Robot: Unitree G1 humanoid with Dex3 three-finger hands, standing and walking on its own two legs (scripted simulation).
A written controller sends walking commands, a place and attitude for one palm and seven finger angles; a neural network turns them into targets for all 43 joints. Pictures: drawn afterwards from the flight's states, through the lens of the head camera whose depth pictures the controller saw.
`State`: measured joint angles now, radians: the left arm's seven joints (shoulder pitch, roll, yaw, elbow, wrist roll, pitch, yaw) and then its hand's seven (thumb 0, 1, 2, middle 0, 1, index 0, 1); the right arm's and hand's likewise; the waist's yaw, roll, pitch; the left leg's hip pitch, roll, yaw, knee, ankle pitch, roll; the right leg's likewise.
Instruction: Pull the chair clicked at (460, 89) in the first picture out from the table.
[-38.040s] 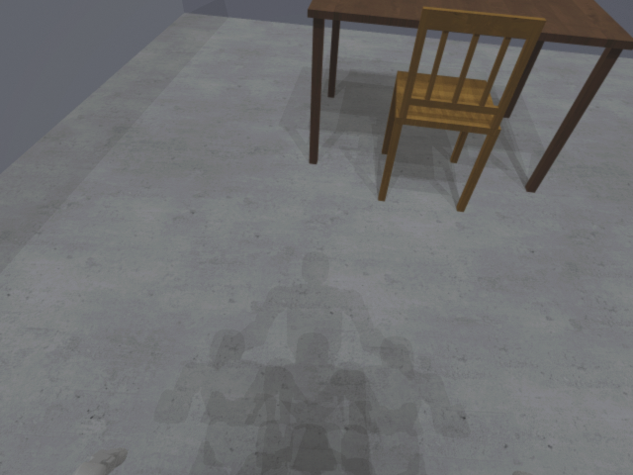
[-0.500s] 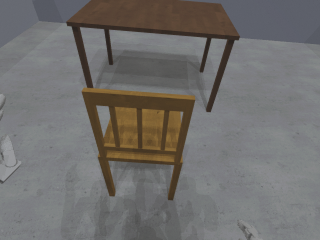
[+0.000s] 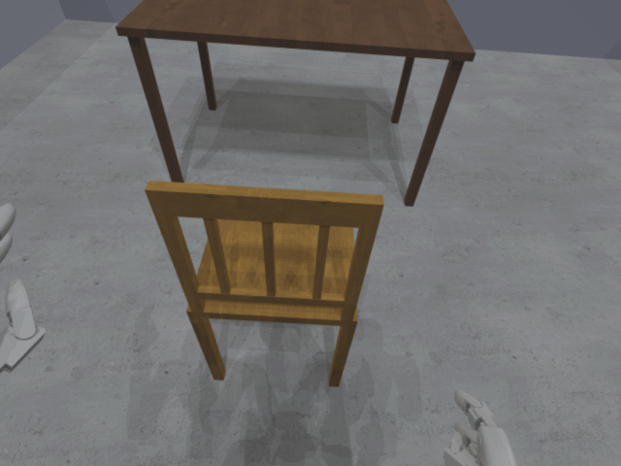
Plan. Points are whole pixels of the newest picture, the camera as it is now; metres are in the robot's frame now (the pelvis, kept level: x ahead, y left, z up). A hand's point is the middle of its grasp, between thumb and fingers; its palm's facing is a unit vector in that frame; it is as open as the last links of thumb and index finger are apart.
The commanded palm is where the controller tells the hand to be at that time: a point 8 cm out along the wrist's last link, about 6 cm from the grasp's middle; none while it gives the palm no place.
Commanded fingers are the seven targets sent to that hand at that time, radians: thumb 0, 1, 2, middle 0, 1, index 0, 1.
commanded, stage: stop stepping back and stand still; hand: left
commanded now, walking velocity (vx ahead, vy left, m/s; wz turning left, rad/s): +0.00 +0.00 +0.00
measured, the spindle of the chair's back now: (269, 260) +0.50 +0.11 -0.12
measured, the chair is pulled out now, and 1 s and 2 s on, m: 0.66 0.66 0.66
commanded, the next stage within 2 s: let the arm hang, fingers relaxed in 0.28 s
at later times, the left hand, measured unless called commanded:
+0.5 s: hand (109, 384) +0.21 +0.26 +0.00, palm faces +0.19 -0.87 -0.45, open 7.4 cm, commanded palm none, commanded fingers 0.00 0.90 0.90 -0.20 -0.30 -0.20 -0.30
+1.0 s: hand out of the picture -0.08 +0.20 -0.17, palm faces +0.02 -0.96 -0.27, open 7.3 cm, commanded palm none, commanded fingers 0.00 0.90 0.90 -0.20 -0.30 -0.20 -0.30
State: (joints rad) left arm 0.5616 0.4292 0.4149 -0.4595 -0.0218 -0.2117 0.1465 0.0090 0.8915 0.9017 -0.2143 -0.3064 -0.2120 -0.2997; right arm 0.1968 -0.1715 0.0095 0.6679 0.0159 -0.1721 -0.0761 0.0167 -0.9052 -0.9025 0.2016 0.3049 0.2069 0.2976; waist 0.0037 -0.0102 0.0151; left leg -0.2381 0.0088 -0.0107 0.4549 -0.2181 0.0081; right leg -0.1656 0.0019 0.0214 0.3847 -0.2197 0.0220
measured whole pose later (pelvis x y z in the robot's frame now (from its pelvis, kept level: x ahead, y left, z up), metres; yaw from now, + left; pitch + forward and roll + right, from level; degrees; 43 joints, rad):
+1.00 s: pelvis -0.02 -0.01 +0.00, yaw +2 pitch -1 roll +0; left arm 0.40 0.23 -0.01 1.04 0.01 0.03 0.02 0.00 0.93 0.90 -0.20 -0.30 -0.20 -0.30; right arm 0.37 -0.18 -0.01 1.01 -0.01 0.02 -0.01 0.01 -0.92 -0.90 0.20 0.30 0.20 0.30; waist 0.00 0.03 0.06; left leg -0.27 -0.01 -0.04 0.47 -0.19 0.01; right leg -0.21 -0.02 -0.02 0.47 -0.24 0.01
